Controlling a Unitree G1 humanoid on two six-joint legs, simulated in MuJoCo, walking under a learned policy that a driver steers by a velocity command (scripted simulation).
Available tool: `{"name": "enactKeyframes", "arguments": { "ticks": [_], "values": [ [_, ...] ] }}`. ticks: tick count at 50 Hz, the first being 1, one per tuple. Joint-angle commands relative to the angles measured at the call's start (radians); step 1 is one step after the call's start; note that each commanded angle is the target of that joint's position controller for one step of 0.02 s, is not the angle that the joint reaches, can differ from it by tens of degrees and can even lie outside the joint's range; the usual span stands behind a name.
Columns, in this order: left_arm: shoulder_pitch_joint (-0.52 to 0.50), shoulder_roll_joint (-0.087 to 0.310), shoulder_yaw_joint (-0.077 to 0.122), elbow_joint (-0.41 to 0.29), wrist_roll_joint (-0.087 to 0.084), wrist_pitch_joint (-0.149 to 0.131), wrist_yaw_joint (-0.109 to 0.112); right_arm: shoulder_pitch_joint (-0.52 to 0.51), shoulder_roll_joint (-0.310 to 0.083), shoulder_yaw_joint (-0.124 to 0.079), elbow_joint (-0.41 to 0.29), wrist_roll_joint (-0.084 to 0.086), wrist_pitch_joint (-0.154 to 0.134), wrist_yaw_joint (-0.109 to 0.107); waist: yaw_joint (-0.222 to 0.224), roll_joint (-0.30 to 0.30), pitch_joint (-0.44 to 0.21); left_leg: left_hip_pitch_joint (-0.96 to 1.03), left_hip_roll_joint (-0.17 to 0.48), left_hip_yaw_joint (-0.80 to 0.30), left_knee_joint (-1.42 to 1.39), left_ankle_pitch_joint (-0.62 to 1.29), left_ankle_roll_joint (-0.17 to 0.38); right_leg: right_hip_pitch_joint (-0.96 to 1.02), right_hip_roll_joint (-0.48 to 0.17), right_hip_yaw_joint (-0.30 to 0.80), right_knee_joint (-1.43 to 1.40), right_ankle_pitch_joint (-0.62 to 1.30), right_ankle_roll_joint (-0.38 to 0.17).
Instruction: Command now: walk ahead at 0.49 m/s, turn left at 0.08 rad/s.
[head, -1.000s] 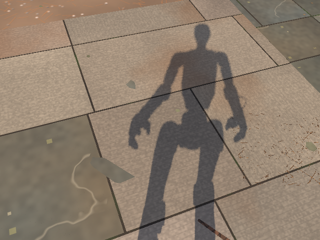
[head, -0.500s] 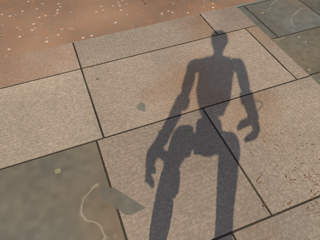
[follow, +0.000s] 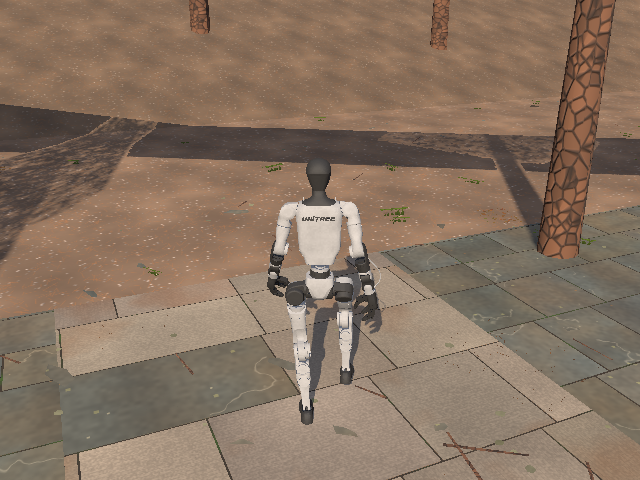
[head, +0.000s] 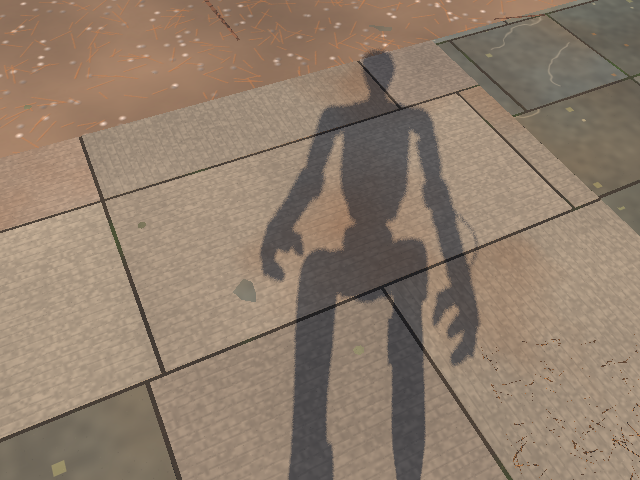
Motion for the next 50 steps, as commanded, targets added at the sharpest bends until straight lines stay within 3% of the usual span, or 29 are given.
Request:
{"name": "enactKeyframes", "arguments": {
  "ticks": [1,4,6,7,8,9,10,11,12,13,15,18,24,28,30,32,33,34,35,36,37,38,39,41,42,45,50],
  "values": [
    [-0.152,0.05,0.004,-0.1,-0.002,-0.017,0.003,0.071,-0.143,-0.025,-0.008,-0.004,-0.008,-0.012,-0.017,0.095,0.072,-0.032,0.285,-0.135,-0.029,0.457,0.108,0.015,0.039,-0.03,-0.092,0.02,-0.009],
    [-0.129,0.072,0.012,-0.109,-0.004,-0.031,0.01,0.049,-0.169,-0.031,-0.002,-0.013,0.001,-0.024,0.014,0.103,0.051,0.051,0.312,-0.167,0.07,0.643,0.101,0.074,0.07,-0.017,-0.153,-0.086,-0.038],
    [0.05,0.107,0.03,-0.057,-0.005,-0.046,0.026,0.012,-0.188,-0.036,-0.007,-0.017,0.004,-0.024,0.093,0.111,-0.044,0.032,0.284,-0.16,0.271,0.833,0.073,0.317,0.127,-0.033,-0.217,-0.158,-0.069],
    [0.22,0.142,0.046,-0.009,0.009,-0.06,0.039,-0.002,-0.18,-0.033,-0.013,-0.008,0.004,-0.02,0.165,0.079,-0.144,-0.081,0.238,-0.13,0.473,0.726,0.055,0.566,0.089,0.001,-0.259,-0.116,-0.097],
    [0.367,0.24,0.072,0.002,0.04,-0.066,0.057,0.023,-0.112,-0.015,-0.056,0.017,0.0,-0.013,0.189,-0.048,-0.297,-0.337,0.153,-0.082,0.795,0.357,0.026,0.86,-0.181,0.304,-0.277,-0.25,-0.157],
    [0.352,0.29,0.085,-0.004,0.035,-0.052,0.05,0.134,-0.055,-0.009,-0.057,0.037,0.008,-0.017,0.127,-0.207,-0.395,-0.602,0.016,-0.074,1.054,-0.321,0.01,0.997,-0.385,0.687,-0.385,-0.261,-0.252],
    [0.271,0.202,0.07,-0.017,0.007,-0.042,0.044,0.052,-0.163,-0.039,-0.046,0.01,0.022,-0.025,0.114,-0.041,-0.276,-0.66,0.087,-0.148,1.112,-0.242,0.025,0.878,-0.324,0.626,-0.41,-0.34,-0.22],
    [0.187,0.132,0.052,-0.028,-0.002,-0.046,0.043,-0.013,-0.147,-0.041,-0.06,0.007,0.02,-0.018,0.087,-0.004,-0.133,-0.664,0.125,-0.149,1.08,-0.147,0.024,0.724,-0.282,0.459,-0.448,-0.305,-0.189],
    [0.147,0.095,0.044,-0.029,-0.001,-0.053,0.041,-0.04,-0.119,-0.038,-0.063,0.005,0.023,-0.013,0.068,0.002,-0.072,-0.637,0.158,-0.144,1.039,-0.091,0.02,0.624,-0.235,0.343,-0.489,-0.236,-0.158],
    [0.143,0.077,0.039,-0.021,-0.004,-0.059,0.046,-0.047,-0.113,-0.041,-0.062,-0.01,0.035,-0.005,0.05,-0.023,-0.039,-0.609,0.173,-0.138,1.015,-0.068,0.011,0.559,-0.202,0.258,-0.51,-0.174,-0.133],
    [0.165,0.063,0.035,-0.002,-0.011,-0.075,0.05,-0.041,-0.085,-0.041,-0.066,-0.021,0.062,0.012,0.022,-0.038,-0.03,-0.578,0.183,-0.125,1.0,-0.042,-0.007,0.503,-0.173,0.152,-0.538,-0.083,-0.116],
    [0.204,0.082,0.043,0.018,-0.02,-0.094,0.05,-0.124,-0.071,-0.041,-0.102,-0.023,0.082,0.026,0.014,-0.027,-0.003,-0.666,0.202,-0.105,0.97,0.043,-0.024,0.512,-0.162,0.043,-0.57,0.002,-0.117],
    [0.26,0.088,0.043,0.045,-0.014,-0.092,0.054,-0.348,-0.056,-0.022,-0.189,-0.022,0.077,0.047,0.047,-0.022,0.05,-0.694,0.188,-0.027,0.649,0.243,-0.036,0.546,-0.122,-0.128,-0.572,0.126,-0.107],
    [0.327,0.118,0.051,0.07,-0.012,-0.079,0.065,-0.447,-0.068,-0.017,-0.236,-0.03,0.075,0.056,0.075,-0.02,0.062,-0.67,0.161,0.039,0.506,0.198,0.008,0.674,-0.165,-0.177,-0.529,0.25,-0.101],
    [0.328,0.135,0.055,0.074,-0.009,-0.065,0.071,-0.435,-0.082,-0.023,-0.241,-0.032,0.075,0.053,0.057,-0.034,0.043,-0.619,0.118,0.068,0.472,0.111,0.044,0.736,-0.176,-0.209,-0.439,0.48,-0.091],
    [0.319,0.167,0.064,0.072,-0.005,-0.046,0.076,-0.337,-0.108,-0.037,-0.218,-0.034,0.074,0.044,0.009,-0.056,-0.023,-0.496,0.047,0.096,0.456,-0.004,0.089,0.77,-0.18,-0.231,-0.245,0.733,-0.085],
    [0.316,0.181,0.069,0.067,-0.006,-0.035,0.074,-0.234,-0.129,-0.051,-0.189,-0.034,0.067,0.037,-0.031,-0.051,-0.084,-0.377,0.012,0.092,0.416,-0.029,0.116,0.747,-0.179,-0.234,-0.075,0.723,-0.081],
    [0.302,0.181,0.069,0.052,-0.007,-0.028,0.069,-0.076,-0.172,-0.074,-0.139,-0.043,0.058,0.024,-0.106,0.005,-0.169,-0.151,0.02,0.03,0.331,-0.01,0.154,0.614,-0.158,-0.247,0.18,0.544,-0.05],
    [0.323,0.088,0.049,-0.008,-0.023,-0.033,0.058,-0.014,-0.291,-0.109,-0.135,-0.051,0.059,0.007,-0.092,0.189,-0.268,0.148,0.298,-0.382,0.297,-0.113,0.258,0.245,-0.055,-0.248,0.535,-0.064,0.002],
    [0.259,0.108,0.056,-0.072,-0.021,-0.046,0.044,-0.036,-0.347,-0.118,-0.158,-0.021,0.069,0.007,-0.065,0.233,-0.325,0.253,0.449,-0.848,0.13,-0.037,0.36,-0.021,0.13,-0.051,0.753,-0.566,0.038],
    [0.142,0.128,0.058,-0.095,-0.015,-0.055,0.04,-0.056,-0.318,-0.112,-0.148,-0.01,0.078,0.0,-0.076,0.098,-0.2,0.188,0.418,-0.696,0.105,0.018,0.322,-0.128,0.059,0.059,0.743,-0.464,0.026],
    [0.143,0.111,0.049,-0.097,-0.023,-0.068,0.038,-0.104,-0.266,-0.099,-0.144,-0.002,0.075,-0.007,-0.037,0.061,-0.095,0.051,0.392,-0.569,0.097,0.112,0.285,-0.11,0.018,0.055,0.658,-0.367,0.02],
    [0.167,0.107,0.051,-0.078,-0.018,-0.069,0.041,-0.153,-0.221,-0.088,-0.15,-0.002,0.068,-0.01,0.012,0.015,-0.042,-0.058,0.333,-0.476,0.087,0.219,0.236,-0.046,-0.013,0.058,0.562,-0.33,0.02],
    [0.208,0.1,0.05,-0.069,0.016,-0.034,0.039,-0.198,-0.177,-0.072,-0.16,0.009,0.05,-0.014,0.065,0.035,-0.047,-0.171,0.257,-0.367,0.073,0.356,0.204,0.071,-0.031,0.065,0.474,-0.314,0.044],
    [0.207,0.094,0.05,-0.075,0.02,-0.018,0.035,-0.185,-0.179,-0.07,-0.158,0.012,0.038,-0.012,0.071,0.04,-0.059,-0.184,0.24,-0.352,0.072,0.406,0.206,0.084,-0.026,0.057,0.454,-0.314,0.056],
    [0.131,0.08,0.045,-0.109,0.018,0.004,0.027,-0.125,-0.215,-0.078,-0.149,0.01,0.025,-0.009,0.056,0.058,-0.04,-0.209,0.206,-0.331,0.046,0.393,0.193,0.038,-0.021,0.037,0.347,-0.233,0.082],
    [-0.064,0.091,0.04,-0.18,0.011,0.004,0.023,-0.016,-0.217,-0.078,-0.139,0.007,0.03,-0.01,-0.018,0.096,-0.004,-0.118,0.198,-0.375,0.045,0.355,0.159,-0.074,0.003,0.045,0.131,-0.074,0.09]
  ]
}}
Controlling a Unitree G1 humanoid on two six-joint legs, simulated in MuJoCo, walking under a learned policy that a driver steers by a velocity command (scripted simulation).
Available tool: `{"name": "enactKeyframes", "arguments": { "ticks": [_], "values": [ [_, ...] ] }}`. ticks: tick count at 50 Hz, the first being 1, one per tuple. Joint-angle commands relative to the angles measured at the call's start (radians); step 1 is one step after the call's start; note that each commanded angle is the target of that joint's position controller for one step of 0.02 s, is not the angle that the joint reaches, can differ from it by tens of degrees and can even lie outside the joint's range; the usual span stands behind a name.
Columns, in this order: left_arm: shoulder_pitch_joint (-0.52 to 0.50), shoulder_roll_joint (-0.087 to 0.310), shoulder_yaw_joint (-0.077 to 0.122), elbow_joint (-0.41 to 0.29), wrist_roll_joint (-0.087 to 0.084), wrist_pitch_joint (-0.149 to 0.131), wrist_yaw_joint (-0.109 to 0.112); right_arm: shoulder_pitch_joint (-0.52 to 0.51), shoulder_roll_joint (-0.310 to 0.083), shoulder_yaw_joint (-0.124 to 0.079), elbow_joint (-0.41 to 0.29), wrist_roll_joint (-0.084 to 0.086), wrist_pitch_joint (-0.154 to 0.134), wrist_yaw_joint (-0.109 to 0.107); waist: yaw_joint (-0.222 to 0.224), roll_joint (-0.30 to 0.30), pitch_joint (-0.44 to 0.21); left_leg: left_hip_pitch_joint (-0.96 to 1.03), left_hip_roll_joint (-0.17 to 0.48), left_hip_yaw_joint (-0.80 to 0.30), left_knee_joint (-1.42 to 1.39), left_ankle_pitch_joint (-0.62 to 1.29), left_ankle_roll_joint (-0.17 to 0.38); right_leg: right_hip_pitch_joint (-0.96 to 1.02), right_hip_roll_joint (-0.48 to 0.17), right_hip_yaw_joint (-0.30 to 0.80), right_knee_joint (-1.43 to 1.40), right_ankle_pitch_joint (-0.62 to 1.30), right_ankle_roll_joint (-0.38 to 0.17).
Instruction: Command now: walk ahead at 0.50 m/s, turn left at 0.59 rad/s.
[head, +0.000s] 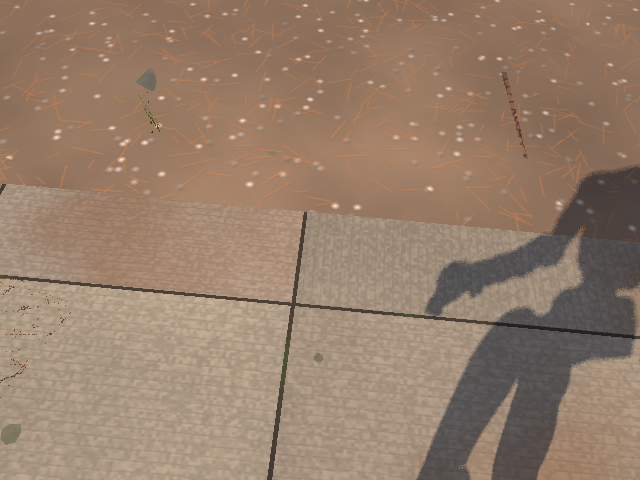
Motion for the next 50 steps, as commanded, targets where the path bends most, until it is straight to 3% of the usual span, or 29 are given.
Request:
{"name": "enactKeyframes", "arguments": {
  "ticks": [1,6,8,10,11,12,13,14,15,16,17,19,23,27,31,32,34,35,36,37,38,39,40,41,42,43,46,50],
  "values": [
    [-0.1,0.068,0.008,-0.09,-0.004,-0.01,-0.004,0.063,-0.152,-0.032,-0.047,-0.001,-0.012,-0.006,-0.018,0.093,-0.01,0.052,0.253,-0.23,-0.073,0.343,0.104,-0.053,0.044,-0.03,-0.107,0.094,0.003],
    [-0.211,0.076,-0.004,-0.15,-0.016,-0.03,-0.011,0.112,-0.166,-0.033,-0.048,-0.015,-0.008,-0.019,-0.048,0.113,0.001,0.127,0.274,-0.279,0.003,0.465,0.089,-0.003,0.099,-0.03,-0.274,0.098,-0.027],
    [-0.145,0.099,0.0,-0.143,-0.02,-0.039,-0.007,0.068,-0.185,-0.038,-0.063,-0.017,-0.009,-0.026,-0.002,0.125,-0.007,0.094,0.279,-0.298,0.045,0.513,0.054,0.14,0.119,-0.019,-0.352,0.056,-0.052],
    [0.068,0.146,0.021,-0.082,-0.023,-0.052,0.012,0.008,-0.206,-0.042,-0.08,-0.015,-0.017,-0.017,0.099,0.1,-0.098,0.021,0.225,-0.272,0.247,0.674,0.007,0.448,0.167,-0.041,-0.42,0.004,-0.088],
    [0.212,0.186,0.034,-0.057,-0.01,-0.066,0.026,0.001,-0.181,-0.035,-0.088,-0.006,-0.025,-0.006,0.168,0.042,-0.196,-0.082,0.158,-0.224,0.467,0.558,-0.016,0.676,0.077,0.036,-0.456,-0.029,-0.122],
    [0.33,0.269,0.05,-0.064,0.017,-0.066,0.043,0.052,-0.073,-0.008,-0.125,0.018,-0.031,-0.003,0.175,-0.116,-0.351,-0.282,0.064,-0.121,0.774,0.082,-0.043,0.923,-0.209,0.362,-0.495,-0.236,-0.179],
    [0.265,0.295,0.06,-0.065,0.006,-0.049,0.038,0.125,-0.089,-0.008,-0.149,0.012,-0.024,-0.005,0.09,-0.306,-0.395,-0.479,-0.001,-0.058,0.934,-0.342,-0.05,0.949,-0.331,0.778,-0.642,-0.285,-0.269],
    [0.174,0.189,0.042,-0.087,-0.005,-0.039,0.032,0.096,-0.141,-0.014,-0.109,-0.016,-0.005,-0.012,0.064,-0.098,-0.22,-0.539,0.093,-0.064,1.001,-0.254,-0.048,0.795,-0.296,0.667,-0.646,-0.397,-0.262],
    [0.124,0.114,0.023,-0.091,-0.013,-0.039,0.028,0.028,-0.138,-0.013,-0.108,-0.024,0.001,0.0,0.067,0.007,-0.107,-0.524,0.127,-0.045,0.967,-0.172,-0.055,0.661,-0.237,0.492,-0.66,-0.345,-0.245],
    [0.106,0.088,0.014,-0.083,-0.01,-0.041,0.027,0.004,-0.117,-0.011,-0.114,-0.023,0.006,0.009,0.052,0.006,-0.057,-0.498,0.156,-0.033,0.919,-0.135,-0.062,0.579,-0.187,0.358,-0.687,-0.224,-0.219],
    [0.123,0.084,0.012,-0.064,-0.013,-0.049,0.029,-0.014,-0.109,-0.01,-0.123,-0.035,0.016,0.018,0.045,-0.038,-0.032,-0.481,0.18,-0.027,0.885,-0.123,-0.069,0.533,-0.153,0.261,-0.702,-0.124,-0.206],
    [0.158,0.091,0.014,-0.039,-0.021,-0.07,0.022,-0.016,-0.094,-0.005,-0.128,-0.038,0.036,0.033,0.038,-0.067,-0.037,-0.465,0.188,-0.007,0.88,-0.096,-0.078,0.511,-0.132,0.155,-0.719,0.033,-0.204],
    [0.216,0.102,0.019,0.002,-0.026,-0.095,0.008,-0.126,-0.067,0.007,-0.171,-0.039,0.038,0.048,0.046,-0.048,-0.025,-0.564,0.189,-0.022,0.786,0.002,-0.093,0.548,-0.128,0.044,-0.76,0.17,-0.235],
    [0.241,0.103,0.018,0.034,-0.029,-0.091,0.0,-0.266,-0.038,0.031,-0.209,-0.038,0.026,0.057,0.067,-0.05,0.001,-0.52,0.184,0.045,0.513,0.136,-0.108,0.544,-0.075,-0.083,-0.773,0.229,-0.215],
    [0.324,0.138,0.024,0.083,-0.032,-0.079,0.005,-0.379,-0.038,0.046,-0.242,-0.04,0.018,0.06,0.098,-0.056,0.015,-0.437,0.181,0.127,0.334,0.116,-0.085,0.606,-0.108,-0.099,-0.751,0.299,-0.209],
    [0.336,0.141,0.023,0.096,-0.031,-0.072,0.007,-0.38,-0.039,0.047,-0.241,-0.043,0.014,0.055,0.095,-0.054,0.022,-0.424,0.172,0.136,0.302,0.092,-0.073,0.639,-0.116,-0.1,-0.715,0.395,-0.204],
    [0.344,0.151,0.023,0.118,-0.033,-0.059,0.012,-0.307,-0.042,0.045,-0.211,-0.053,-0.001,0.041,0.063,-0.066,-0.02,-0.317,0.123,0.157,0.229,0.06,-0.044,0.697,-0.106,-0.119,-0.566,0.702,-0.181],
    [0.339,0.146,0.019,0.125,-0.042,-0.053,0.015,-0.177,-0.051,0.039,-0.161,-0.063,-0.016,0.032,0.004,-0.043,-0.088,-0.156,0.095,0.164,0.133,0.151,-0.023,0.683,-0.069,-0.15,-0.411,0.752,-0.154],
    [0.346,0.122,0.008,0.114,-0.05,-0.055,0.018,-0.052,-0.094,0.026,-0.118,-0.081,-0.028,0.022,-0.04,-0.013,-0.187,0.072,0.175,0.097,0.138,0.305,-0.002,0.561,-0.033,-0.168,-0.242,0.563,-0.123],
    [0.397,0.021,-0.021,0.059,-0.075,-0.059,0.013,0.056,-0.201,0.003,-0.111,-0.096,-0.029,0.006,-0.05,0.195,-0.369,0.433,0.513,-0.249,0.222,0.75,0.118,0.255,0.067,-0.207,0.106,-0.019,-0.076],
    [0.427,0.078,-0.002,0.085,-0.069,-0.041,0.026,0.079,-0.218,-0.013,-0.096,-0.021,-0.015,-0.003,-0.048,0.224,-0.483,0.437,0.612,-0.409,0.19,1.101,0.222,0.198,0.166,-0.093,0.312,-0.468,-0.066],
    [0.366,0.094,0.007,0.081,-0.059,-0.028,0.03,0.013,-0.181,-0.003,-0.097,0.005,-0.012,-0.007,-0.021,0.136,-0.376,0.334,0.547,-0.245,0.177,1.125,0.197,0.168,0.121,0.004,0.33,-0.436,-0.073],
    [0.322,0.058,-0.004,0.077,-0.055,-0.027,0.028,-0.068,-0.114,0.017,-0.099,0.002,-0.016,-0.01,0.009,0.136,-0.241,0.212,0.501,-0.166,0.128,1.023,0.159,0.133,0.098,0.005,0.28,-0.397,-0.075],
    [0.313,0.051,-0.003,0.089,-0.045,-0.02,0.028,-0.125,-0.061,0.035,-0.097,-0.001,-0.016,-0.014,0.045,0.113,-0.141,0.095,0.444,-0.109,0.074,0.901,0.104,0.15,0.069,-0.002,0.205,-0.35,-0.071],
    [0.321,0.054,0.0,0.097,-0.026,-0.006,0.026,-0.162,-0.037,0.044,-0.094,0.002,-0.014,-0.019,0.077,0.126,-0.098,0.002,0.4,-0.064,0.032,0.835,0.072,0.203,0.059,-0.01,0.148,-0.301,-0.061],
    [0.353,0.038,-0.002,0.117,-0.018,0.008,0.022,-0.185,-0.03,0.049,-0.094,-0.005,-0.016,-0.02,0.098,0.129,-0.108,-0.063,0.38,-0.023,0.013,0.832,0.063,0.28,0.072,-0.024,0.126,-0.257,-0.052],
    [0.365,0.008,-0.005,0.135,-0.023,0.03,0.019,-0.193,-0.049,0.049,-0.069,-0.014,-0.032,-0.016,0.129,0.128,-0.139,-0.137,0.35,0.044,-0.006,0.828,0.071,0.378,0.089,-0.045,0.024,-0.188,-0.038],
    [0.266,0.008,-0.011,0.134,-0.021,0.046,0.037,-0.154,-0.051,0.052,-0.021,-0.02,-0.024,-0.015,0.09,0.16,-0.112,-0.163,0.339,0.034,-0.023,0.558,0.061,0.416,0.088,-0.059,-0.173,-0.13,-0.045]
  ]
}}
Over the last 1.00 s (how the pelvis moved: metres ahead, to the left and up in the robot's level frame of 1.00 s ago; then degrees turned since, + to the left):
0.53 0.10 0.00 32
